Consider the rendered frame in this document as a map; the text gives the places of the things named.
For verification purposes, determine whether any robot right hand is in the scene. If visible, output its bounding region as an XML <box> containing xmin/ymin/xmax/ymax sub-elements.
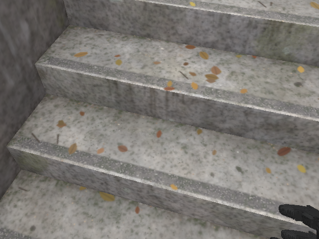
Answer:
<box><xmin>270</xmin><ymin>204</ymin><xmax>319</xmax><ymax>239</ymax></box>

